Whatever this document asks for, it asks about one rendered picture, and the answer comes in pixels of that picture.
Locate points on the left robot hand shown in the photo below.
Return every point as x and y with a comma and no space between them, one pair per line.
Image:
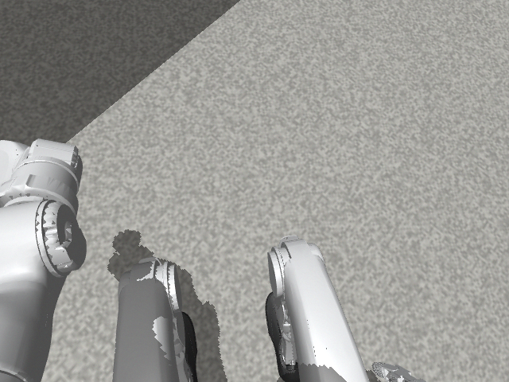
9,151

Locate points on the right robot hand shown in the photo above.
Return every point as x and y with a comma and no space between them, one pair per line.
393,373

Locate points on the left robot arm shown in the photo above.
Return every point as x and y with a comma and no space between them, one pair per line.
40,244

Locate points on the right robot foot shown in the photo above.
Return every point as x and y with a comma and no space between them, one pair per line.
287,372

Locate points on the left robot foot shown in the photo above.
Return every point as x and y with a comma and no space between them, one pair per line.
190,346

